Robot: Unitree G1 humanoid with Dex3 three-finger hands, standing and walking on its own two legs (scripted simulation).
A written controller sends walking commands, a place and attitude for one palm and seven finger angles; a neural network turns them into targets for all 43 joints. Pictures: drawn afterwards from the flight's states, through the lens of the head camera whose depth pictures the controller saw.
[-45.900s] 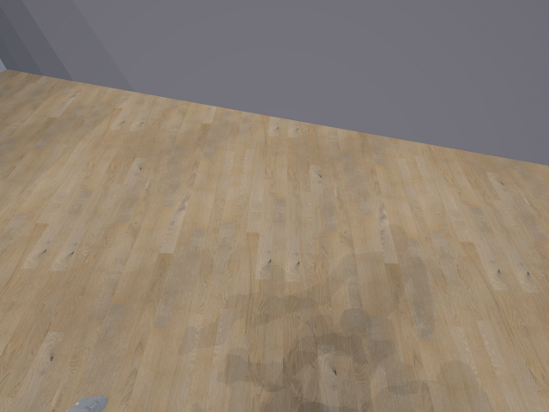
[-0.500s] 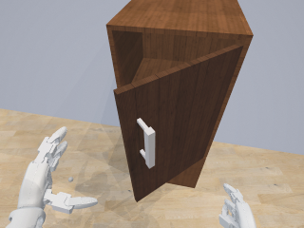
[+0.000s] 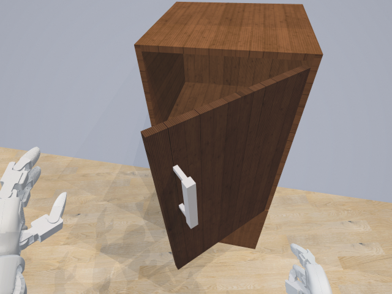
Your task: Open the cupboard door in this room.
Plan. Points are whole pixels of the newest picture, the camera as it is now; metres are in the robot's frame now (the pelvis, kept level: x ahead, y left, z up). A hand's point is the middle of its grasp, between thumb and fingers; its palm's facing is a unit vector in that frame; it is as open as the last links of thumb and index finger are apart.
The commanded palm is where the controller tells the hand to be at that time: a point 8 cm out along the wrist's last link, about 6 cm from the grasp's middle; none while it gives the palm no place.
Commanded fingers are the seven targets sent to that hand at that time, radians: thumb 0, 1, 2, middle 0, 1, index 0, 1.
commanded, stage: draw the hand back to the body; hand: left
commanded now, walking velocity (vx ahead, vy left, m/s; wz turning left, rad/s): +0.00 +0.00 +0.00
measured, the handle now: (185, 198) +0.29 +0.06 +0.06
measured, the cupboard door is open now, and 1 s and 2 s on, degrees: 45 45 45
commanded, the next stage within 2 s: step back with the hand held close in 0.40 s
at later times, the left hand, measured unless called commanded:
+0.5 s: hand (51, 218) +0.18 +0.25 +0.15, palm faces +0.44 -0.80 -0.40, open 7.4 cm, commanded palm +0.13 +0.29 +0.17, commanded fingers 0.00 0.90 0.90 -0.20 -0.30 -0.20 -0.30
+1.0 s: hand (22, 244) +0.14 +0.27 +0.15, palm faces +0.36 -0.79 -0.50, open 7.4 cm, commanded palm +0.08 +0.31 +0.17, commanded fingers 0.00 0.90 0.90 -0.20 -0.30 -0.20 -0.30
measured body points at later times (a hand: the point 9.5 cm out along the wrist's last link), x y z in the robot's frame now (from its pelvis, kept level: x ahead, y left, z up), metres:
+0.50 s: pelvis -0.01 -0.01 +0.00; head -0.03 -0.03 +0.45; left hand +0.15 +0.29 +0.17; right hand +0.18 -0.23 -0.09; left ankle -0.01 +0.11 -0.74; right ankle -0.03 -0.11 -0.74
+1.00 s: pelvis -0.07 +0.02 -0.01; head -0.05 +0.02 +0.44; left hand +0.11 +0.31 +0.18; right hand +0.11 -0.23 -0.08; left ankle -0.01 +0.11 -0.74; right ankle -0.03 -0.11 -0.74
